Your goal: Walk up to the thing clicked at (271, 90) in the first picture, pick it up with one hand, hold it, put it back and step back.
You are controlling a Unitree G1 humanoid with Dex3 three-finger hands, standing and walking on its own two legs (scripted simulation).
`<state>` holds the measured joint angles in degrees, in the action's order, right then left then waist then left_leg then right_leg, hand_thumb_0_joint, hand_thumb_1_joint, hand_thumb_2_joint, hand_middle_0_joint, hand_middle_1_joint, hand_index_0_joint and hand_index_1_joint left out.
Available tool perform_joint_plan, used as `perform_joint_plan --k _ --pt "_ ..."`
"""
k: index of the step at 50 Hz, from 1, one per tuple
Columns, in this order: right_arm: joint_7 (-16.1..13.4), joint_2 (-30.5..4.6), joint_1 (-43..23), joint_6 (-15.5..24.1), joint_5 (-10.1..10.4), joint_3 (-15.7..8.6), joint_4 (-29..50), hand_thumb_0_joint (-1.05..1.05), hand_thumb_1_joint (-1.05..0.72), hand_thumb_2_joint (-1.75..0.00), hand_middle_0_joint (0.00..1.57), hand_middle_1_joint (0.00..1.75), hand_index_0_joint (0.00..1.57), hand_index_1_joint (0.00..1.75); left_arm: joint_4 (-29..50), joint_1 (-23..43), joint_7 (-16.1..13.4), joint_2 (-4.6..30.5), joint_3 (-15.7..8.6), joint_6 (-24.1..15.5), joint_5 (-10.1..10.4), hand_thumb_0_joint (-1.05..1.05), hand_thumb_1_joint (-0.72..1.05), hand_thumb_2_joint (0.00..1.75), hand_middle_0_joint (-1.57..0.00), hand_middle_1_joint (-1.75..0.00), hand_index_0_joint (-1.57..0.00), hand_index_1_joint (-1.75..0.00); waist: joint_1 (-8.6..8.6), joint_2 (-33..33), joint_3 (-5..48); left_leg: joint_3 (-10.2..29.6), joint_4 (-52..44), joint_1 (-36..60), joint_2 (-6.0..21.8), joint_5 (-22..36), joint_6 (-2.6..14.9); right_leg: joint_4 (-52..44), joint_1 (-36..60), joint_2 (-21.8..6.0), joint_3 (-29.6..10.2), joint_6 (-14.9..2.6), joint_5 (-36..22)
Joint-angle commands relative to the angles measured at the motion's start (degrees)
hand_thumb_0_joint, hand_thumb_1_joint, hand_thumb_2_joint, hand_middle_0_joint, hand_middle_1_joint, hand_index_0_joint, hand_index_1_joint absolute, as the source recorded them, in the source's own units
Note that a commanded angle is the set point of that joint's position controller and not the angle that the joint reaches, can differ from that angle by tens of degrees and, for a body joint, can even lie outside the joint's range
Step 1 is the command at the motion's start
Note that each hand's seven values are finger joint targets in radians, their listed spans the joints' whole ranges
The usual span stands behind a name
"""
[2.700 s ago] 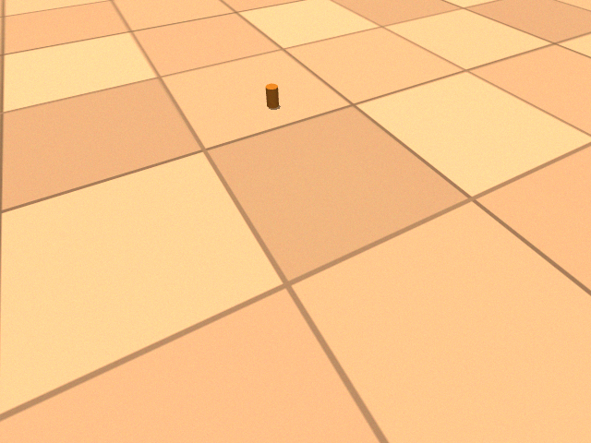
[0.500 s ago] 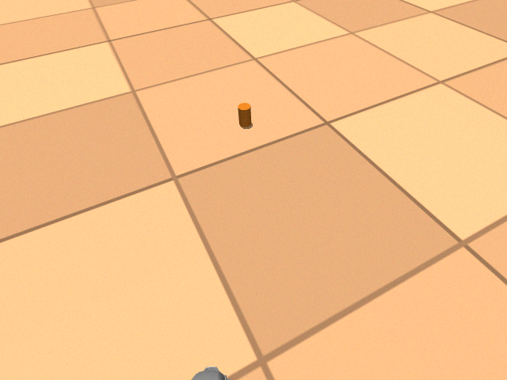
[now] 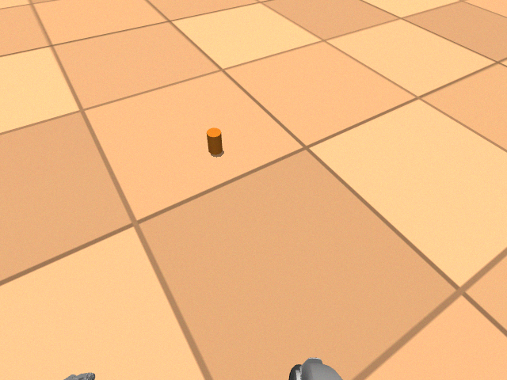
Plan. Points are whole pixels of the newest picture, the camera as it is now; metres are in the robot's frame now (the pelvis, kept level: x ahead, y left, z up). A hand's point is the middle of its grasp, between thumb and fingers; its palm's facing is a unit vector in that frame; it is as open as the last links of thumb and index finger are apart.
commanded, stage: walk up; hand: left
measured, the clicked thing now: (214, 141) +1.43 +0.20 -0.71
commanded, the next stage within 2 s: none
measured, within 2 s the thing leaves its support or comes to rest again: neither
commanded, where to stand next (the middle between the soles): +1.11 -0.02 m, yaw +3 degrees
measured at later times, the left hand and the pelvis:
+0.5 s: hand (132, 304) +0.30 +0.24 -0.13, palm faces +0.02 -0.92 -0.39, open 7.4 cm; pelvis +0.27 -0.04 +0.00, yaw +2 degrees
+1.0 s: hand (157, 195) +0.57 +0.25 -0.14, palm faces -0.05 -0.94 -0.34, open 7.4 cm; pelvis +0.51 -0.03 +0.00, yaw +1 degrees
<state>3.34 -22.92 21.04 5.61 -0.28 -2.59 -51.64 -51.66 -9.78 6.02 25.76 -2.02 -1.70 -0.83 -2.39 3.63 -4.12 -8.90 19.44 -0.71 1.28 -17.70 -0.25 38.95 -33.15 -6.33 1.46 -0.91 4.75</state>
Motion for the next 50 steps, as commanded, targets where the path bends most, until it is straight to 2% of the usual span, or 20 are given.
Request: perform_joint_plan --k 1,3,5,6,7,9,12,18,22,26,28,29,30,31,32,34,35,37,43,50 --pt "-1.6 -17.0 -2.3 1.0 0.2 -5.5 5.0 0.0 -0.9 -0.9 0.2 0.3 0.2 0.3 6.0 7.5 -0.1 7.4 -3.2 -2.0 0.5 0.0 0.9 0.9 -0.2 -0.3 -0.2 -0.3 0.39 -10.5 2.9 6.1 -4.2 -2.0 13.5 20.3 8.84 -6.7 9.4 2.4 2.6 -1.75 -3.3" --pt "-2.2 -16.5 -2.1 0.6 0.1 -5.3 5.0 0.0 -0.9 -0.9 0.2 0.3 0.2 0.3 4.6 4.4 -0.5 7.9 -3.8 -2.1 0.6 0.0 0.9 0.9 -0.2 -0.3 -0.2 -0.3 2.45 -8.3 3.7 6.0 2.8 -3.3 13.4 24.5 7.94 -7.7 16.1 3.5 2.8 -2.43 0.0" --pt "-2.4 -13.2 0.6 0.5 -0.6 -3.8 5.5 0.0 -0.9 -0.9 0.2 0.3 0.2 0.3 1.2 -8.9 -1.9 12.6 -6.2 -2.7 0.3 0.0 0.9 0.9 -0.2 -0.3 -0.2 -0.3 8.46 1.4 12.8 3.3 28.2 -12.5 8.0 21.4 5.21 -9.9 37.8 2.9 -1.1 -4.32 8.1" --pt "-2.1 -9.0 4.9 0.7 0.8 -2.4 6.6 0.0 -0.9 -0.9 0.2 0.3 0.2 0.3 1.0 -14.3 -2.7 18.7 -8.0 -3.1 0.0 0.0 0.9 0.9 -0.2 -0.3 -0.2 -0.3 9.36 15.0 18.4 1.2 45.1 -27.5 -0.1 -0.1 2.49 -16.7 50.6 -14.0 -27.9 -9.01 17.3" --pt "-2.5 -13.9 2.2 0.4 1.1 -3.2 5.5 0.0 -0.9 -0.9 0.2 0.3 0.2 0.3 1.4 -14.1 -3.1 19.9 -8.1 -3.1 1.2 0.0 0.9 0.9 -0.2 -0.3 -0.2 -0.3 10.02 11.5 16.5 7.6 50.9 -36.4 -1.7 -11.1 2.08 -22.7 52.0 -19.0 -41.9 -14.29 16.6" --pt "-2.7 -14.1 -0.7 0.0 1.4 -3.5 3.2 0.0 -0.9 -0.9 0.2 0.3 0.2 0.3 3.4 -7.5 -3.8 15.8 -6.7 -3.2 2.0 0.0 0.9 0.9 -0.2 -0.3 -0.2 -0.3 7.11 0.4 8.4 15.5 53.2 -33.0 2.4 -3.5 2.6 -22.3 37.6 -14.5 -26.1 -11.11 5.3" --pt "-1.5 -12.7 1.6 -0.9 0.7 -3.2 1.5 0.0 -0.9 -0.9 0.2 0.3 0.2 0.3 4.3 -2.9 -3.9 11.0 -5.2 -4.1 1.5 0.0 0.9 0.9 -0.2 -0.3 -0.2 -0.3 2.68 2.8 3.0 12.9 44.1 -28.7 4.5 2.4 2.13 -24.4 24.8 -7.2 -11.3 -8.44 1.6" --pt "0.6 -11.5 -5.0 -2.1 -0.6 -3.9 3.6 0.0 -0.9 -0.9 0.2 0.3 0.2 0.3 6.1 -4.2 -3.7 11.7 -5.6 -5.4 0.4 0.0 0.9 0.9 -0.2 -0.3 -0.2 -0.3 3.29 2.6 0.1 10.9 30.0 -32.5 4.8 9.8 -0.9 -29.3 23.4 -6.1 -5.2 -8.18 5.7" --pt "1.4 -9.7 -13.3 -1.5 -0.8 -3.3 6.1 0.0 -0.9 -0.9 0.2 0.3 0.2 0.3 5.7 -7.7 -3.5 11.2 -5.6 -5.0 0.0 0.0 0.9 0.9 -0.2 -0.3 -0.2 -0.3 6.0 2.2 -0.7 7.4 16.5 -30.6 4.3 15.0 -0.17 -26.6 27.7 -4.2 -1.6 -5.83 -2.9" --pt "1.2 -9.3 -15.7 -1.1 -0.6 -3.6 6.9 0.0 -0.9 -0.9 0.2 0.3 0.2 0.3 5.0 -9.8 -3.9 12.3 -5.5 -4.1 0.2 0.0 0.9 0.9 -0.2 -0.3 -0.2 -0.3 6.51 1.5 0.8 5.4 12.0 -24.5 2.4 14.0 1.75 -22.1 30.4 -6.3 -1.8 -6.76 -9.5" --pt "0.8 -10.4 -12.7 -1.2 -1.0 -4.1 6.3 0.0 -0.9 -0.9 0.2 0.3 0.2 0.3 5.8 -8.3 -4.5 13.3 -5.4 -3.9 0.5 0.0 0.9 0.9 -0.2 -0.3 -0.2 -0.3 3.98 0.9 1.1 5.2 11.8 -18.4 1.6 10.2 3.3 -17.5 28.7 -7.9 -2.8 -7.42 -15.8" --pt "0.4 -11.1 -7.3 -1.0 -1.5 -4.4 4.9 0.0 -0.9 -0.9 0.2 0.3 0.2 0.3 6.2 -6.9 -4.8 13.3 -5.2 -3.7 0.7 0.0 0.9 0.9 -0.2 -0.3 -0.2 -0.3 0.63 -1.9 3.3 4.4 8.4 -12.3 0.0 9.3 4.21 -9.1 28.4 -5.6 -0.2 -6.82 -19.6" --pt "-0.1 -14.1 1.9 -0.7 -2.5 -5.7 2.6 0.0 -0.9 -0.9 0.2 0.3 0.2 0.3 7.1 -8.1 -5.0 10.8 -4.0 -3.4 0.9 0.0 0.9 0.9 -0.2 -0.3 -0.2 -0.3 -3.3 -8.0 9.5 7.6 7.5 1.8 1.1 6.8 7.31 5.4 21.6 -2.1 1.9 -5.28 -16.3" --pt "-0.9 -19.5 6.8 -0.5 -3.4 -7.6 3.2 0.0 -0.9 -0.9 0.2 0.3 0.2 0.3 7.8 -12.8 -5.1 6.4 -2.8 -3.3 2.2 0.0 0.9 0.9 -0.2 -0.3 -0.2 -0.3 -4.46 -20.6 16.9 30.3 5.3 17.2 15.7 1.1 12.66 23.4 5.5 5.0 4.5 -1.74 1.9" --pt "-1.2 -20.7 6.6 -0.4 -1.2 -8.0 4.1 0.0 -0.9 -0.9 0.2 0.3 0.2 0.3 6.3 -14.0 -5.6 9.6 -3.7 -3.0 2.5 0.0 0.9 0.9 -0.2 -0.3 -0.2 -0.3 -4.26 -18.3 18.2 48.0 -0.7 20.2 23.4 1.5 18.66 31.3 -3.8 10.4 -1.5 -1.58 25.8" --pt "-1.8 -17.4 0.2 -0.7 1.2 -6.6 5.8 0.0 -0.9 -0.9 0.2 0.3 0.2 0.3 5.1 -10.7 -5.3 12.1 -3.0 -3.1 1.4 0.0 0.9 0.9 -0.2 -0.3 -0.2 -0.3 -1.18 -6.2 9.7 33.2 -2.6 5.4 20.5 4.0 14.71 33.2 -1.5 4.1 -9.0 -2.11 20.1" --pt "-2.1 -15.8 -3.2 -0.6 1.3 -5.6 6.5 0.0 -0.9 -0.9 0.2 0.3 0.2 0.3 4.2 -12.3 -4.9 11.1 -2.9 -3.1 1.5 0.0 0.9 0.9 -0.2 -0.3 -0.2 -0.3 0.73 -6.2 5.2 26.8 -3.9 -1.3 18.1 4.8 11.95 29.1 0.5 2.8 -8.6 -1.66 17.3" --pt "-1.9 -13.9 -5.5 0.1 1.3 -4.7 6.6 0.0 -0.9 -0.9 0.2 0.3 0.2 0.3 2.8 -14.6 -4.0 10.4 -3.1 -2.5 1.2 0.0 0.9 0.9 -0.2 -0.3 -0.2 -0.3 2.34 -9.6 1.7 19.1 -6.3 -8.3 14.5 7.3 10.88 23.8 3.5 1.3 -6.0 -0.58 14.1" --pt "-1.1 -14.7 -4.6 1.2 0.3 -5.0 7.1 0.0 -0.9 -0.9 0.2 0.3 0.2 0.3 4.2 -8.5 -2.0 8.9 -3.7 -1.9 0.0 0.0 0.9 0.9 -0.2 -0.3 -0.2 -0.3 1.32 -11.9 -1.1 14.8 -10.3 -8.8 12.4 0.0 12.7 9.7 0.5 -1.3 -2.0 1.99 7.3" --pt "-1.0 -15.3 -5.1 0.5 0.3 -5.2 7.3 0.0 -0.9 -0.9 0.2 0.3 0.2 0.3 4.3 -1.6 -1.5 7.1 -4.3 -2.7 0.2 0.0 0.9 0.9 -0.2 -0.3 -0.2 -0.3 1.55 -11.2 0.3 11.3 -3.9 -9.4 12.0 10.0 10.36 -5.8 10.7 1.0 0.9 0.13 -1.0"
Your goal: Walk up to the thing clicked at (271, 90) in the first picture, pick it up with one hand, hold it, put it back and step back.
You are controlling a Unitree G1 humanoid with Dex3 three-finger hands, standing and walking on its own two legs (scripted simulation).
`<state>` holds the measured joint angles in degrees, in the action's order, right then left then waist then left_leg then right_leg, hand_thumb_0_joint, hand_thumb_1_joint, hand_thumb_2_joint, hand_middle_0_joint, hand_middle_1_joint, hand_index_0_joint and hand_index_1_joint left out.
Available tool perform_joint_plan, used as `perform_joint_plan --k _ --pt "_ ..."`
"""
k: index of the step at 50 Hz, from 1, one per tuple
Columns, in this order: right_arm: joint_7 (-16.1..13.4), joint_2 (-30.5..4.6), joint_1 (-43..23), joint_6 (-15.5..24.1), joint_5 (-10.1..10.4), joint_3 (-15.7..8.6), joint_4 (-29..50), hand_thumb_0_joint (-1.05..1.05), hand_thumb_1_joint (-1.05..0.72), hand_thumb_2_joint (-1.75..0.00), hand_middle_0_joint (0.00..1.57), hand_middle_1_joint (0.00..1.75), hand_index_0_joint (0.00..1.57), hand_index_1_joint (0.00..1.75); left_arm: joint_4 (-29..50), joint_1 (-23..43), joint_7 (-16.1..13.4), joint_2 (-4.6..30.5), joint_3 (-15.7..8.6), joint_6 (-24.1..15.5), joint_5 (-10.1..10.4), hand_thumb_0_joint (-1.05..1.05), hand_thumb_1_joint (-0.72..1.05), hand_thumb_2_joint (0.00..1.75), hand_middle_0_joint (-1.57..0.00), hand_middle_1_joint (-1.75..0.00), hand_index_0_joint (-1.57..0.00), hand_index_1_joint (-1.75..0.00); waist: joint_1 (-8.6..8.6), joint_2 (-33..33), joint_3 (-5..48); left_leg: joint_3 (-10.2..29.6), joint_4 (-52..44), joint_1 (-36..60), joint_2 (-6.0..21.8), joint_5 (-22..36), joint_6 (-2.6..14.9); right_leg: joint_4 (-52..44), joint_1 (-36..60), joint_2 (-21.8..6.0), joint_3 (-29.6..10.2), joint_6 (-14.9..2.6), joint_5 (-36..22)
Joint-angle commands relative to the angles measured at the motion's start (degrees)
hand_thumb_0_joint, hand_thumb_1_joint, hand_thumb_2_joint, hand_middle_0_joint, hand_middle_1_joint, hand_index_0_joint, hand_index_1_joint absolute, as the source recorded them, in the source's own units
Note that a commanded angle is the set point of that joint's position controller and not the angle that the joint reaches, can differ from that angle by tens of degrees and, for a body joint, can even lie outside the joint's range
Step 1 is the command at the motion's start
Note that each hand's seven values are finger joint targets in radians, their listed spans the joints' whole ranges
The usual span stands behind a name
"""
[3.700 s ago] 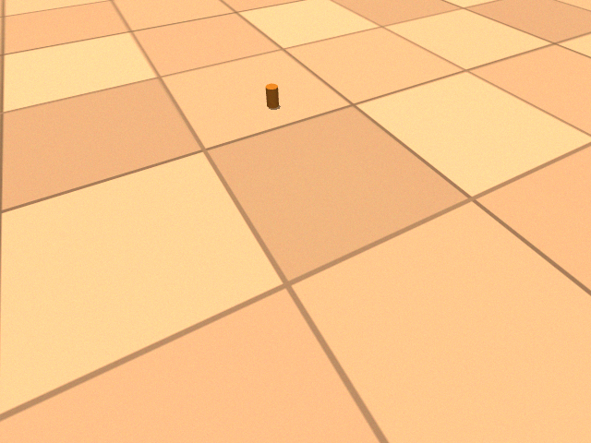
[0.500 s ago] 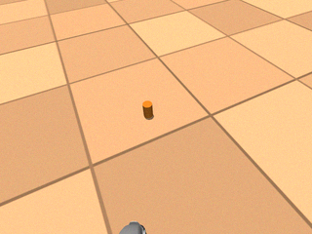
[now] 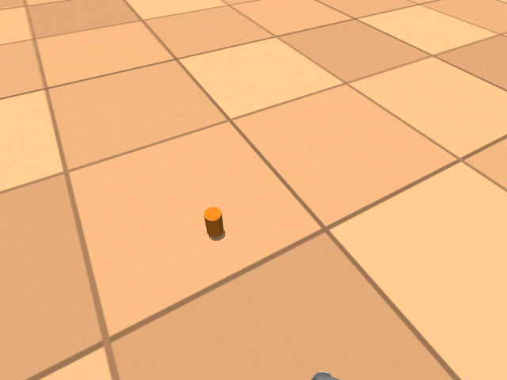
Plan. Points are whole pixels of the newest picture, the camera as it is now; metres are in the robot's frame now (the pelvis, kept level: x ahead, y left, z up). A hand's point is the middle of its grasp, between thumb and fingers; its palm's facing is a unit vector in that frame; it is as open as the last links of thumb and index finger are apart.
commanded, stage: walk up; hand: left
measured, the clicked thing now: (214, 222) +0.93 +0.21 -0.71
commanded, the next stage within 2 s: none
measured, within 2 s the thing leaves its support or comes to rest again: neither
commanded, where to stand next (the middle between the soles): +0.60 -0.01 m, yaw +1 degrees
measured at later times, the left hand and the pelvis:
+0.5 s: hand (129, 348) +0.23 +0.24 -0.14, palm faces +0.02 -0.92 -0.38, open 7.4 cm; pelvis +0.20 -0.04 -0.01, yaw +2 degrees
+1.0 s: hand (156, 255) +0.42 +0.24 -0.14, palm faces +0.00 -0.90 -0.44, open 7.4 cm; pelvis +0.37 -0.05 -0.02, yaw +2 degrees
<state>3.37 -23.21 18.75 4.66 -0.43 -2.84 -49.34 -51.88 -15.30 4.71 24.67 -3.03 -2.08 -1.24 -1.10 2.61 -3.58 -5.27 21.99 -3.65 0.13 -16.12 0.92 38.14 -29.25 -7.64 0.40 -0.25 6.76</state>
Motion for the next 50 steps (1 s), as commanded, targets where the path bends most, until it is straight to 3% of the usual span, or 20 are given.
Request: perform_joint_plan --k 1,4,6,7,9,12,19,24,26,27,28,29,31,34,39,45,46,47,48,50 --pt "-1.2 -15.1 -2.3 1.3 0.5 -4.9 5.0 0.0 -0.9 -0.9 0.2 0.3 0.2 0.3 4.1 3.6 -0.3 8.6 -3.4 -2.5 0.6 0.0 0.9 0.9 -0.2 -0.3 -0.2 -0.3 0.48 -9.9 0.2 7.9 -4.4 -7.2 13.8 9.3 8.97 -5.2 10.0 2.4 2.2 -0.8 -1.6" --pt "-1.6 -11.8 -0.8 0.8 0.2 -3.5 5.1 0.0 -0.9 -0.9 0.2 0.3 0.2 0.3 1.0 -6.6 -1.6 11.5 -4.7 -3.6 0.4 0.0 0.9 0.9 -0.2 -0.3 -0.2 -0.3 5.91 0.1 6.7 3.0 18.2 -11.8 8.0 13.6 5.68 -10.6 28.5 4.5 2.0 -2.88 4.3" --pt "-1.7 -10.3 3.4 0.7 0.9 -2.5 5.4 0.0 -0.9 -0.9 0.2 0.3 0.2 0.3 1.5 -12.2 -2.7 20.6 -6.8 -4.1 0.8 0.0 0.9 0.9 -0.2 -0.3 -0.2 -0.3 7.3 15.1 10.8 2.3 43.7 -33.2 -2.8 -13.1 1.57 -23.9 41.6 -18.2 -37.5 -11.8 15.4" --pt "-2.3 -13.9 -0.8 0.1 0.2 -3.3 4.1 0.0 -0.9 -0.9 0.2 0.3 0.2 0.3 2.6 -9.8 -2.9 19.1 -6.1 -3.9 1.4 0.0 0.9 0.9 -0.2 -0.3 -0.2 -0.3 7.3 6.4 7.1 8.1 48.1 -33.7 0.9 -13.6 1.68 -23.3 34.5 -18.9 -37.3 -15.17 14.7" --pt "-2.1 -13.0 1.2 -0.1 1.4 -3.1 1.9 0.0 -0.9 -0.9 0.2 0.3 0.2 0.3 4.1 -3.8 -3.5 15.1 -4.9 -3.8 2.0 0.0 0.9 0.9 -0.2 -0.3 -0.2 -0.3 4.16 3.1 4.4 11.0 46.5 -31.3 3.1 -6.4 1.59 -21.3 28.7 -12.1 -20.4 -12.72 4.9" --pt "-0.9 -11.6 3.5 -1.1 0.3 -3.3 -0.1 0.0 -0.9 -0.9 0.2 0.3 0.2 0.3 5.2 -0.9 -3.3 12.5 -3.8 -4.1 1.5 0.0 0.9 0.9 -0.2 -0.3 -0.2 -0.3 1.54 7.0 1.5 8.3 38.8 -26.2 4.2 -1.5 0.54 -22.9 19.4 -6.6 -8.4 -10.97 0.7" --pt "0.9 -10.4 -5.3 -1.1 -1.0 -3.7 2.6 0.0 -0.9 -0.9 0.2 0.3 0.2 0.3 6.9 -3.0 -2.9 13.9 -4.5 -4.3 0.6 0.0 0.9 0.9 -0.2 -0.3 -0.2 -0.3 4.02 5.0 -1.5 4.9 18.2 -25.3 6.1 5.3 -1.07 -26.0 16.9 -7.5 -6.2 -12.12 14.3" --pt "1.0 -10.4 -5.5 -0.2 -0.8 -4.2 2.6 0.0 -0.9 -0.9 0.2 0.3 0.2 0.3 7.5 -1.1 -2.8 15.1 -4.3 -3.9 0.7 0.0 0.9 0.9 -0.2 -0.3 -0.2 -0.3 2.03 3.3 -0.8 3.2 11.8 -15.9 5.2 7.3 0.21 -21.3 13.4 -8.1 -5.3 -11.05 15.4" --pt "0.4 -11.4 -0.2 0.4 -1.0 -4.7 1.0 0.0 -0.9 -0.9 0.2 0.3 0.2 0.3 7.6 -1.0 -3.0 13.8 -3.5 -3.6 0.6 0.0 0.9 0.9 -0.2 -0.3 -0.2 -0.3 -1.42 -1.1 1.6 1.8 8.8 -5.2 2.8 5.6 1.22 -10.9 10.5 -5.9 -2.4 -8.9 5.4" --pt "-0.3 -13.3 4.7 0.9 -1.1 -5.4 -0.5 0.0 -0.9 -0.9 0.2 0.3 0.2 0.3 7.4 -3.2 -3.0 11.3 -2.5 -3.5 0.8 0.0 0.9 0.9 -0.2 -0.3 -0.2 -0.3 -3.3 -7.6 5.0 3.3 5.6 2.4 2.1 0.9 2.78 2.0 8.7 -1.8 1.7 -7.17 -1.9" --pt "-1.0 -18.7 9.8 1.2 -2.0 -6.9 -0.3 0.0 -0.9 -0.9 0.2 0.3 0.2 0.3 8.3 -5.5 -3.0 7.1 -1.1 -3.4 1.4 0.0 0.9 0.9 -0.2 -0.3 -0.2 -0.3 -4.73 -21.3 8.7 23.8 -0.6 9.8 15.4 -5.0 7.21 21.0 -0.6 3.9 5.3 -3.07 4.6" --pt "-1.2 -21.5 8.6 1.2 -0.4 -7.3 1.6 0.0 -0.9 -0.9 0.2 0.3 0.2 0.3 7.3 -6.9 -3.6 9.6 -2.1 -2.9 1.7 0.0 0.9 0.9 -0.2 -0.3 -0.2 -0.3 -4.26 -19.2 8.3 42.6 -7.1 12.3 24.7 -5.2 14.0 26.8 -9.7 9.4 2.4 -2.22 24.3" --pt "-1.6 -17.6 4.3 0.8 0.8 -6.1 2.7 0.0 -0.9 -0.9 0.2 0.3 0.2 0.3 5.7 -4.0 -4.0 12.4 -2.1 -2.4 1.4 0.0 0.9 0.9 -0.2 -0.3 -0.2 -0.3 -1.9 -7.3 3.4 30.3 -5.0 2.3 21.5 2.7 13.89 30.5 -7.8 4.5 -5.4 -2.63 20.2" --pt "-1.9 -14.8 -1.0 0.9 0.5 -4.5 3.7 0.0 -0.9 -0.9 0.2 0.3 0.2 0.3 3.1 -7.3 -3.0 11.5 -2.3 -2.0 1.7 0.0 0.9 0.9 -0.2 -0.3 -0.2 -0.3 1.17 -11.8 0.2 15.6 -5.4 -7.2 15.5 5.0 10.96 20.8 -1.6 1.3 -2.6 -1.73 14.8" --pt "-1.4 -16.7 -1.2 0.8 -0.2 -5.0 5.1 0.0 -0.9 -0.9 0.2 0.3 0.2 0.3 4.3 -3.0 -1.5 10.4 -2.8 -1.8 0.5 0.0 0.9 0.9 -0.2 -0.3 -0.2 -0.3 -0.17 -13.4 -1.3 13.9 -8.0 -11.4 16.1 -6.3 13.23 6.8 2.2 0.7 0.2 -0.02 11.1" --pt "-0.8 -13.3 -5.2 -0.6 0.0 -3.7 7.1 0.0 -0.9 -0.9 0.2 0.3 0.2 0.3 0.7 -9.5 -2.3 11.5 -4.2 -3.5 0.2 0.0 0.9 0.9 -0.2 -0.3 -0.2 -0.3 5.02 -4.7 2.8 6.8 8.2 -22.4 10.0 -11.1 7.96 -5.4 25.0 6.0 3.5 -0.64 4.3" --pt "-0.9 -10.5 -3.7 -0.9 -0.3 -2.7 7.2 0.0 -0.9 -0.9 0.2 0.3 0.2 0.3 -0.1 -13.5 -2.9 13.8 -5.2 -3.9 0.0 0.0 0.9 0.9 -0.2 -0.3 -0.2 -0.3 7.15 3.2 3.9 3.9 19.4 -28.7 6.8 -14.2 6.22 -8.9 32.3 4.0 -0.8 -1.75 11.7" --pt "-0.9 -6.4 -2.9 -0.9 -0.3 -1.3 8.0 0.0 -0.9 -0.9 0.2 0.3 0.2 0.3 0.6 -17.7 -3.9 18.7 -6.3 -4.6 -0.3 0.0 0.9 0.9 -0.2 -0.3 -0.2 -0.3 8.6 15.9 3.4 -0.2 38.7 -36.5 -0.2 -15.3 2.71 -20.1 33.3 -9.9 -24.5 -6.28 25.3" --pt "-1.5 -11.0 -4.5 -1.4 -0.5 -2.6 7.7 0.0 -0.9 -0.9 0.2 0.3 0.2 0.3 2.1 -15.1 -3.8 20.8 -5.9 -4.7 0.4 0.0 0.9 0.9 -0.2 -0.3 -0.2 -0.3 7.77 11.5 2.0 6.0 43.7 -39.7 -0.8 -16.3 1.6 -26.2 29.3 -18.1 -41.0 -12.98 26.8" --pt "-1.7 -13.9 -3.8 -1.7 0.2 -3.6 5.2 0.0 -0.9 -0.9 0.2 0.3 0.2 0.3 4.2 -8.0 -4.1 18.1 -5.2 -4.7 1.5 0.0 0.9 0.9 -0.2 -0.3 -0.2 -0.3 4.51 1.9 -2.4 11.2 44.0 -37.9 4.3 -8.9 1.22 -24.8 23.2 -15.2 -30.8 -13.8 21.2"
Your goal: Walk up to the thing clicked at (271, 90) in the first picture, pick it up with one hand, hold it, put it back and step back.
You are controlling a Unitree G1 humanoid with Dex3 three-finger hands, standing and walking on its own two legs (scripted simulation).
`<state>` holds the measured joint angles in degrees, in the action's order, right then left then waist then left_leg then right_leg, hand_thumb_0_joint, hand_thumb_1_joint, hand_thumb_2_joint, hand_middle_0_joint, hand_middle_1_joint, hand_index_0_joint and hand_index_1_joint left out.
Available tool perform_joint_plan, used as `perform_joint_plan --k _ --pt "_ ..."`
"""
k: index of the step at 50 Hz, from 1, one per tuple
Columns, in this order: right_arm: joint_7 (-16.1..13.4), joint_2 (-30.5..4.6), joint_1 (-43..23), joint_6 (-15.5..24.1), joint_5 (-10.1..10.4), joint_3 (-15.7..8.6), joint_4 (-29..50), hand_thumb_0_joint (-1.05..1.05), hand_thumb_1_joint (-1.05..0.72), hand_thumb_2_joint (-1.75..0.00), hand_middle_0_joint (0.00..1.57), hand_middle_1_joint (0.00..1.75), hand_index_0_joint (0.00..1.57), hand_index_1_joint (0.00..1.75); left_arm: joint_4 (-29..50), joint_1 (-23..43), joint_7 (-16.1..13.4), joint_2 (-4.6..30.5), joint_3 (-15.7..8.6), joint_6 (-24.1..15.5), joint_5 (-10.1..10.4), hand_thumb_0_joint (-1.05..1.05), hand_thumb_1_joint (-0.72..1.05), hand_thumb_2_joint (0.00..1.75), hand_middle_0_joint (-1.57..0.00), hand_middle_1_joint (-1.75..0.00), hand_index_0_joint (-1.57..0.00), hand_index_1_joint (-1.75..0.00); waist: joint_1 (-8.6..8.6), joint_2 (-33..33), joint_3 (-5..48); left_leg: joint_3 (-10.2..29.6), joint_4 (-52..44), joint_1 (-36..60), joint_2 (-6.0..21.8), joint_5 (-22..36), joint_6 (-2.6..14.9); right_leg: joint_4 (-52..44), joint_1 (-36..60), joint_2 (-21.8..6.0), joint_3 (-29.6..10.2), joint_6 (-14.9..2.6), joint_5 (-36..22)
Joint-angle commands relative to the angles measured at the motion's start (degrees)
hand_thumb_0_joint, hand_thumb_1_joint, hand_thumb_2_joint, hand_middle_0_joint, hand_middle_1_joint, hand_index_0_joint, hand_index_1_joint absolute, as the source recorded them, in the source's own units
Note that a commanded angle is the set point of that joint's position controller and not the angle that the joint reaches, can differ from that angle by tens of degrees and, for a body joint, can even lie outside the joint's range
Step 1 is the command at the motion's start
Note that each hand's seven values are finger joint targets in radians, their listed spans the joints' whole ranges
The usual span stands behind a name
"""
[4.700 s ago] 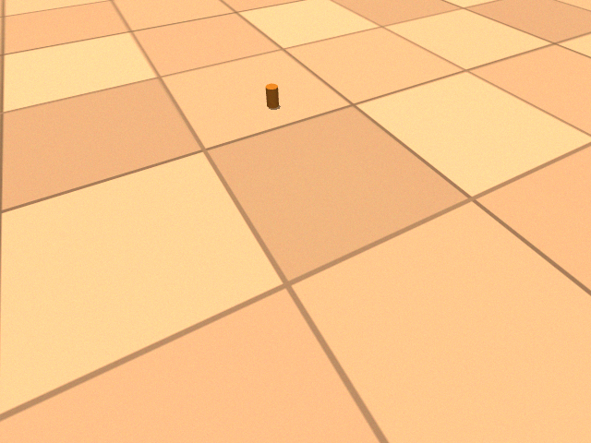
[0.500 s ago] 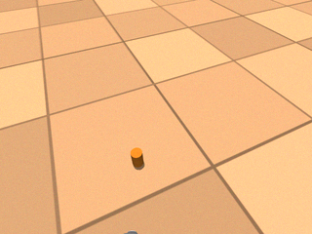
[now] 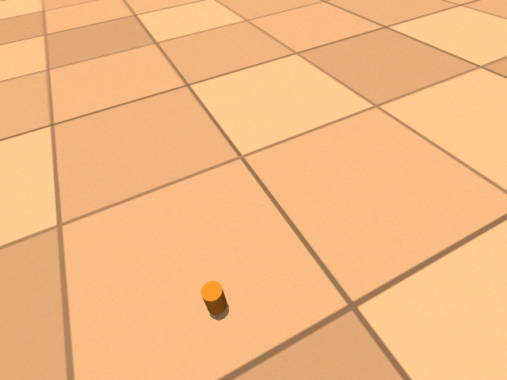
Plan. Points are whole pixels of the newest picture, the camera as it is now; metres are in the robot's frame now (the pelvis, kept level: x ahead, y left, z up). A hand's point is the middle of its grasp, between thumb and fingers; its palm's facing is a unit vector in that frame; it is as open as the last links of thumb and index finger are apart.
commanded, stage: walk up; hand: left
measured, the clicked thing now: (214, 298) +0.56 +0.24 -0.68
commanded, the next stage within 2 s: stand in 1.98 s
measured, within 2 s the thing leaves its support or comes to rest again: neither
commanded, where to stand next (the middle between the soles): +0.23 +0.04 m, yaw +0 degrees
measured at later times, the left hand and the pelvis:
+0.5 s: hand out of the picture +0.14 +0.32 -0.14, palm faces -0.04 -0.92 -0.39, open 7.4 cm; pelvis +0.11 +0.05 +0.01, yaw +0 degrees
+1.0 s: hand (126, 330) +0.26 +0.29 -0.13, palm faces -0.06 -0.94 -0.35, open 7.4 cm; pelvis +0.15 +0.04 +0.02, yaw -1 degrees
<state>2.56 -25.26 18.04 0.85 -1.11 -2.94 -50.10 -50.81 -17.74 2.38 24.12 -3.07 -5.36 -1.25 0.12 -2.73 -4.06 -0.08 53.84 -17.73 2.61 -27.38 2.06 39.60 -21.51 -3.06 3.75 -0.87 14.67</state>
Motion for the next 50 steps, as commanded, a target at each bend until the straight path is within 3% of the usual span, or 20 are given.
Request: perform_joint_plan --k 1,4,9,13,16,17,18,19,21,23,27,30,31,32,33,34,37,39,42,50 --pt "-0.6 -11.4 -1.9 2.2 1.2 -3.4 4.9 0.0 -0.9 -0.9 0.2 0.3 0.2 0.3 3.4 -4.5 -2.0 17.2 -4.7 -1.5 1.3 0.0 0.9 0.9 -0.2 -0.3 -0.2 -0.3 2.41 8.3 -0.9 5.1 10.7 -22.5 2.1 4.2 0.15 -24.7 15.6 -17.3 -28.8 -12.05 7.2" --pt "0.4 -9.8 0.9 1.6 0.5 -3.6 2.9 0.0 -0.9 -0.9 0.2 0.3 0.2 0.3 3.9 -3.5 -2.0 15.4 -4.2 -1.5 1.2 0.0 0.9 0.9 -0.2 -0.3 -0.2 -0.3 1.13 12.1 0.6 2.4 2.3 -15.4 2.5 6.7 -0.98 -22.3 11.6 -12.9 -15.9 -11.35 -3.9" --pt "1.6 -9.2 -4.9 0.6 -0.5 -4.2 5.2 0.0 -0.9 -0.9 0.2 0.3 0.2 0.3 5.4 -4.4 -2.3 16.6 -4.2 -1.5 0.6 0.0 0.9 0.9 -0.2 -0.3 -0.2 -0.3 2.45 11.2 -0.8 0.3 -6.5 -13.1 3.3 11.6 -1.93 -23.8 7.6 -13.0 -13.6 -11.8 5.9" --pt "0.9 -7.0 -5.6 1.3 0.1 -3.6 4.7 0.0 -0.9 -0.9 0.2 0.3 0.2 0.3 6.0 -2.4 -2.7 15.6 -3.0 -0.7 0.6 0.0 0.9 0.9 -0.2 -0.3 -0.2 -0.3 1.45 10.8 0.9 -2.3 -14.6 -3.4 1.0 14.6 -1.54 -15.8 4.4 -11.6 -8.1 -10.52 -11.0" --pt "-0.4 -8.5 0.0 2.2 0.1 -4.0 2.3 0.0 -0.9 -0.9 0.2 0.3 0.2 0.3 6.1 -2.2 -2.8 12.8 -1.3 0.5 1.1 0.0 0.9 0.9 -0.2 -0.3 -0.2 -0.3 -2.16 5.0 5.7 -3.5 -23.4 10.6 -1.9 18.3 0.9 -0.7 1.0 -8.5 -4.4 -6.46 -16.6" --pt "-0.9 -12.8 4.6 2.7 -0.2 -5.2 1.7 0.0 -0.9 -0.9 0.2 0.3 0.2 0.3 6.4 -4.9 -2.7 9.8 -0.4 0.6 1.4 0.0 0.9 0.9 -0.2 -0.3 -0.2 -0.3 -3.4 -5.6 9.2 7.3 -29.3 16.2 5.5 12.9 3.53 12.5 -2.8 -4.1 -1.2 -3.94 -7.8" --pt "-1.3 -17.5 4.0 2.9 -0.2 -6.1 3.2 0.0 -0.9 -0.9 0.2 0.3 0.2 0.3 6.5 -6.9 -2.7 7.1 0.3 1.1 1.8 0.0 0.9 0.9 -0.2 -0.3 -0.2 -0.3 -2.43 -13.4 7.5 28.5 -35.9 18.9 18.0 8.7 8.79 20.0 -14.8 3.8 -0.3 -0.71 14.4" --pt "-1.0 -19.5 3.5 2.5 1.3 -6.8 3.1 0.0 -0.9 -0.9 0.2 0.3 0.2 0.3 4.6 -5.0 -3.7 12.9 -1.4 1.8 1.3 0.0 0.9 0.9 -0.2 -0.3 -0.2 -0.3 -3.24 -9.2 6.3 33.4 -37.3 12.9 22.6 4.9 14.61 25.7 -13.8 1.2 -4.6 -1.59 19.7" --pt "-1.6 -14.8 -1.9 2.3 1.2 -5.4 4.6 0.0 -0.9 -0.9 0.2 0.3 0.2 0.3 3.1 -4.9 -3.6 13.4 -1.5 2.2 1.4 0.0 0.9 0.9 -0.2 -0.3 -0.2 -0.3 -0.92 -3.3 2.1 21.1 -35.8 7.3 16.8 8.7 12.1 24.7 -12.5 -0.8 -7.8 -1.64 14.8" --pt "-1.8 -13.9 -4.8 2.4 0.7 -4.7 4.8 0.0 -0.9 -0.9 0.2 0.3 0.2 0.3 0.9 -7.3 -3.0 12.6 -1.6 2.1 1.3 0.0 0.9 0.9 -0.2 -0.3 -0.2 -0.3 0.59 -7.9 1.3 13.5 -34.1 2.9 13.5 10.3 10.66 16.8 -8.0 -2.5 -5.1 -1.34 11.9" --pt "-2.0 -11.9 -6.9 2.0 0.2 -3.3 5.0 0.0 -0.9 -0.9 0.2 0.3 0.2 0.3 -0.4 -5.8 -2.7 9.3 -1.6 2.4 0.7 0.0 0.9 0.9 -0.2 -0.3 -0.2 -0.3 0.43 -7.7 3.8 8.8 -29.8 -1.1 12.3 20.1 10.29 5.0 0.8 -0.3 -2.6 -0.23 7.8" --pt "-2.0 -10.3 -10.2 1.1 1.0 -2.0 5.3 0.0 -0.9 -0.9 0.2 0.3 0.2 0.3 -2.1 -5.9 -3.3 9.4 -2.2 2.2 0.1 0.0 0.9 0.9 -0.2 -0.3 -0.2 -0.3 2.47 -5.3 5.5 6.2 -23.3 -6.9 10.6 14.8 6.95 -5.9 11.0 1.6 -1.4 -0.99 -1.0" --pt "-2.0 -7.9 -10.2 0.8 1.4 -1.0 5.1 0.0 -0.9 -0.9 0.2 0.3 0.2 0.3 -2.1 -4.5 -3.4 10.5 -2.5 2.0 -0.2 0.0 0.9 0.9 -0.2 -0.3 -0.2 -0.3 2.65 -2.0 5.0 5.1 -22.0 -10.0 8.9 8.8 4.34 -7.9 12.5 0.4 -3.7 -1.94 -1.2" --pt "-2.0 -5.3 -8.6 0.6 1.6 -0.3 4.7 0.0 -0.9 -0.9 0.2 0.3 0.2 0.3 -1.2 -1.9 -3.6 12.5 -2.7 1.6 -0.7 0.0 0.9 0.9 -0.2 -0.3 -0.2 -0.3 1.49 6.2 3.7 2.4 -16.3 -11.7 5.5 4.6 1.63 -15.1 10.4 -6.8 -15.7 -4.19 2.2" --pt "-2.4 -4.9 -8.1 0.1 1.8 -0.3 3.4 0.0 -0.9 -0.9 0.2 0.3 0.2 0.3 -0.1 2.6 -3.4 16.2 -2.8 1.4 -0.3 0.0 0.9 0.9 -0.2 -0.3 -0.2 -0.3 0.15 12.6 2.0 -1.2 -10.5 -7.9 -0.6 -1.5 -0.36 -22.6 0.8 -16.1 -29.3 -9.09 11.2" --pt "-2.7 -8.2 -7.9 -0.1 1.4 -1.4 1.3 0.0 -0.9 -0.9 0.2 0.3 0.2 0.3 0.6 7.4 -3.1 16.2 -2.5 1.7 -0.1 0.0 0.9 0.9 -0.2 -0.3 -0.2 -0.3 -0.64 10.6 0.6 0.0 -7.7 -1.1 0.3 -1.9 -0.36 -21.1 -5.1 -16.5 -28.2 -11.65 11.5" --pt "-2.6 -8.4 -6.0 1.0 1.9 -1.2 -2.7 0.0 -0.9 -0.9 0.2 0.3 0.2 0.3 -0.7 10.6 -3.1 11.6 -0.8 2.3 0.7 0.0 0.9 0.9 -0.2 -0.3 -0.2 -0.3 -2.19 8.1 3.5 1.9 -22.1 5.0 2.3 11.7 0.59 -13.8 -2.1 -7.6 -13.6 -4.36 1.6" --pt "-2.5 -10.6 -9.6 1.7 1.2 -0.9 -2.8 0.0 -0.9 -0.9 0.2 0.3 0.2 0.3 -2.3 8.6 -2.5 9.7 -0.1 2.8 1.1 0.0 0.9 0.9 -0.2 -0.3 -0.2 -0.3 0.22 4.8 4.9 9.7 -28.7 1.1 6.7 5.7 2.4 -11.4 2.6 -2.7 -9.1 -1.88 2.7" --pt "-2.2 -9.0 -11.6 1.5 1.2 0.3 -5.1 0.0 -0.9 -0.9 0.2 0.3 0.2 0.3 -4.4 9.9 -2.4 10.0 -0.2 2.8 1.1 0.0 0.9 0.9 -0.2 -0.3 -0.2 -0.3 0.63 5.6 2.8 6.3 -29.6 -1.7 4.5 5.7 1.15 -14.7 6.7 -4.0 -10.7 -2.68 5.5" --pt "-2.5 -8.4 -12.7 2.0 1.4 1.1 -10.1 0.0 -0.9 -0.9 0.2 0.3 0.2 0.3 -8.2 14.3 -2.5 9.1 0.5 2.9 1.8 0.0 0.9 0.9 -0.2 -0.3 -0.2 -0.3 0.4 3.0 6.9 4.3 -31.7 5.6 4.8 21.8 0.17 -17.0 12.2 -4.8 -8.5 -1.47 -9.4"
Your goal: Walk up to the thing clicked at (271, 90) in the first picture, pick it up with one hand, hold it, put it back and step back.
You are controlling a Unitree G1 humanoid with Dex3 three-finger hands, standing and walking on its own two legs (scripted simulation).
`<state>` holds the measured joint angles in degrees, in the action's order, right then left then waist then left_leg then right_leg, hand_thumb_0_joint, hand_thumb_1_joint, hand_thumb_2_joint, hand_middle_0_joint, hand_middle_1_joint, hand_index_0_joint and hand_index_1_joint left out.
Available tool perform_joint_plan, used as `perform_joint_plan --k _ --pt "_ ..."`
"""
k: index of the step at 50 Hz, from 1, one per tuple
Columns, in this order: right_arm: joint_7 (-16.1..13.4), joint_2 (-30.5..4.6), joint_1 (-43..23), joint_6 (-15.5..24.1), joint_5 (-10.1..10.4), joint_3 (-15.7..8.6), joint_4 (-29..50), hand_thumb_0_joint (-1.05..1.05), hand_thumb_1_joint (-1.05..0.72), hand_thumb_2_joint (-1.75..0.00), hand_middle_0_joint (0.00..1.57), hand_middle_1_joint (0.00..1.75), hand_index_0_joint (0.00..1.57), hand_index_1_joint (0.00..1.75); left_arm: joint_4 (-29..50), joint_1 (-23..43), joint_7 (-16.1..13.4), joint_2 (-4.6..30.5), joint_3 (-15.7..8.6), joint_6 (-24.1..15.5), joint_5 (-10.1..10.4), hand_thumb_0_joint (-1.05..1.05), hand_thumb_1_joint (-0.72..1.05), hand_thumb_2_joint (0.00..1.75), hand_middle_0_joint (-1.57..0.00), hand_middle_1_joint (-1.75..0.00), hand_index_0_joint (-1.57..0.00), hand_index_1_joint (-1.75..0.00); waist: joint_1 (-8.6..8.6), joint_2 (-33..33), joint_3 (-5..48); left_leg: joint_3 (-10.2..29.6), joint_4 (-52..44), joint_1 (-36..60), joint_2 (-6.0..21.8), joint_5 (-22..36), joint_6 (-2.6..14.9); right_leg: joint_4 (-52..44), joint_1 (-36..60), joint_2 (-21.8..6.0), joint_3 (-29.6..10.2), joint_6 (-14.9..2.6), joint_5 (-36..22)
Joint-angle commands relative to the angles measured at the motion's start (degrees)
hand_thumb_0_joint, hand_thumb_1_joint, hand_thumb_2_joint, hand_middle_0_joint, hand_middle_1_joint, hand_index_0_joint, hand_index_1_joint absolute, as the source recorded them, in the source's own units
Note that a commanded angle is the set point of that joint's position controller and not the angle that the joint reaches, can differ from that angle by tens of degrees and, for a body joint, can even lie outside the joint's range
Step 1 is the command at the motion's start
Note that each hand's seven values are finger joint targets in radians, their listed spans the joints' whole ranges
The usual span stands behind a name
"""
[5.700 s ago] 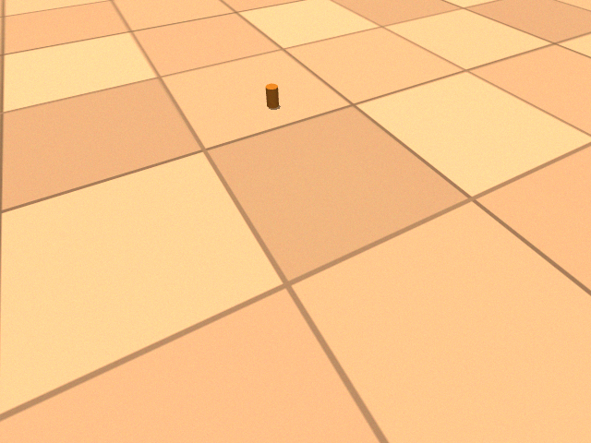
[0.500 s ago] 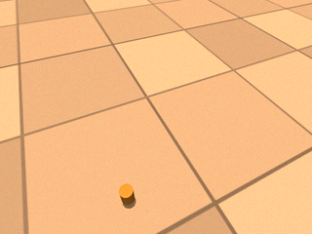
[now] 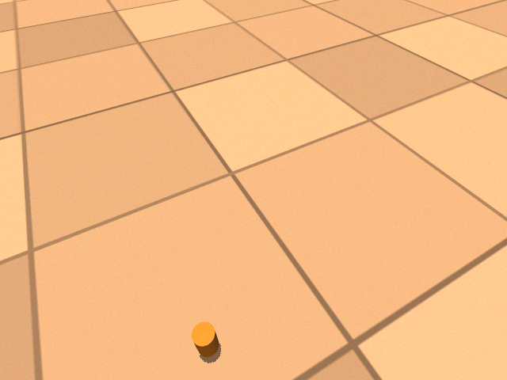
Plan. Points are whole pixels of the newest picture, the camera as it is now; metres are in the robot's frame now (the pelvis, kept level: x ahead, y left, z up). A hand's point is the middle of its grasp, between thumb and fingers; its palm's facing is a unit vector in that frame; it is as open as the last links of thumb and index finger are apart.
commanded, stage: walk up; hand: left
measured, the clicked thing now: (205, 339) +0.41 +0.21 -0.70
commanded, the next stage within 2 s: stand in 0.98 s
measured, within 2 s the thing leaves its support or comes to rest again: neither
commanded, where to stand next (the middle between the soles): +0.07 +0.00 m, yaw +1 degrees
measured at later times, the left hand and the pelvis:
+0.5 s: hand out of the picture +0.09 +0.26 -0.15, palm faces -0.01 -0.94 -0.33, open 7.4 cm; pelvis +0.02 +0.00 +0.01, yaw +0 degrees
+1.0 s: hand out of the picture +0.10 +0.26 -0.14, palm faces -0.01 -0.94 -0.33, open 7.4 cm; pelvis +0.03 +0.01 +0.01, yaw +0 degrees
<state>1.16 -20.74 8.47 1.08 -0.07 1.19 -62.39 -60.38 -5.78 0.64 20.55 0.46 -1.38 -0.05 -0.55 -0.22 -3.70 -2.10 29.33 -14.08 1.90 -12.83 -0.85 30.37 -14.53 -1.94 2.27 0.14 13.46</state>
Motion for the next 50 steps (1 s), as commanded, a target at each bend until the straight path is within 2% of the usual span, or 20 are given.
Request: perform_joint_plan --k 1,9,17,29,32,34,41,50 --pt "-1.2 -12.9 -3.6 1.7 0.2 -3.1 1.8 0.0 -0.9 -0.9 0.2 0.3 0.2 0.3 1.0 2.9 -0.7 12.4 -3.0 -0.9 0.6 0.0 0.9 0.9 -0.2 -0.3 -0.2 -0.3 0.99 0.2 6.4 6.4 -7.9 2.1 5.7 7.0 3.08 -8.4 5.7 -5.8 -6.7 -2.33 -7.7" --pt "-1.2 -12.5 -6.2 1.4 -0.1 -3.0 -0.4 0.0 -0.9 -0.9 0.2 0.3 0.2 0.3 -1.8 5.1 -0.5 11.6 -2.6 -0.4 0.4 0.0 0.9 0.9 -0.2 -0.3 -0.2 -0.3 0.94 -0.8 5.6 6.3 -12.0 4.3 6.0 4.2 2.53 -12.7 6.0 -5.8 -6.2 -1.57 -5.2" --pt "-1.2 -12.0 -6.7 1.2 -0.1 -3.0 -1.2 0.0 -0.9 -0.9 0.2 0.3 0.2 0.3 -3.1 6.1 -0.4 11.5 -2.8 -0.6 0.0 0.0 0.9 0.9 -0.2 -0.3 -0.2 -0.3 0.25 0.4 6.2 5.6 -12.5 6.4 5.8 5.9 2.06 -14.9 6.7 -6.2 -6.2 -1.14 -6.4" --pt "-1.4 -12.0 -7.8 1.1 -0.1 -3.4 -1.3 0.0 -0.9 -0.9 0.2 0.3 0.2 0.3 -3.9 4.0 -0.6 11.1 -2.8 -0.5 -0.2 0.0 0.9 0.9 -0.2 -0.3 -0.2 -0.3 0.74 0.6 6.6 5.6 -13.3 8.4 6.2 8.7 2.16 -15.3 7.6 -6.1 -5.3 -0.65 -9.1" --pt "-1.4 -11.7 -7.3 1.0 -0.1 -3.4 -1.6 0.0 -0.9 -0.9 0.2 0.3 0.2 0.3 -4.1 4.6 -0.7 10.9 -3.0 -0.3 -0.1 0.0 0.9 0.9 -0.2 -0.3 -0.2 -0.3 0.41 0.2 5.8 5.8 -14.2 7.4 6.1 8.4 1.9 -15.1 8.0 -6.0 -5.0 -0.57 -8.7" --pt "-1.4 -11.7 -8.0 0.9 -0.2 -3.5 -1.3 0.0 -0.9 -0.9 0.2 0.3 0.2 0.3 -4.1 3.7 -0.7 10.8 -2.9 -0.3 -0.2 0.0 0.9 0.9 -0.2 -0.3 -0.2 -0.3 0.79 -0.1 5.1 5.7 -14.0 7.5 6.0 7.6 1.99 -15.5 7.0 -5.7 -5.1 -0.47 -7.7" --pt "-1.4 -11.3 -7.2 0.9 -0.2 -3.3 -1.2 0.0 -0.9 -0.9 0.2 0.3 0.2 0.3 -3.5 3.7 -0.7 10.9 -3.0 -0.3 -0.4 0.0 0.9 0.9 -0.2 -0.3 -0.2 -0.3 0.72 0.6 5.7 5.6 -14.2 7.4 5.8 7.0 1.88 -15.5 7.9 -6.1 -5.4 -0.5 -8.0" --pt "-1.5 -11.2 -7.3 0.9 -0.5 -3.4 -0.6 0.0 -0.9 -0.9 0.2 0.3 0.2 0.3 -2.9 4.0 -1.1 11.2 -2.9 -0.5 -0.5 0.0 0.9 0.9 -0.2 -0.3 -0.2 -0.3 0.37 -0.3 6.0 6.0 -14.4 7.1 6.3 10.9 1.4 -15.4 9.0 -6.4 -5.1 -0.32 -9.4"
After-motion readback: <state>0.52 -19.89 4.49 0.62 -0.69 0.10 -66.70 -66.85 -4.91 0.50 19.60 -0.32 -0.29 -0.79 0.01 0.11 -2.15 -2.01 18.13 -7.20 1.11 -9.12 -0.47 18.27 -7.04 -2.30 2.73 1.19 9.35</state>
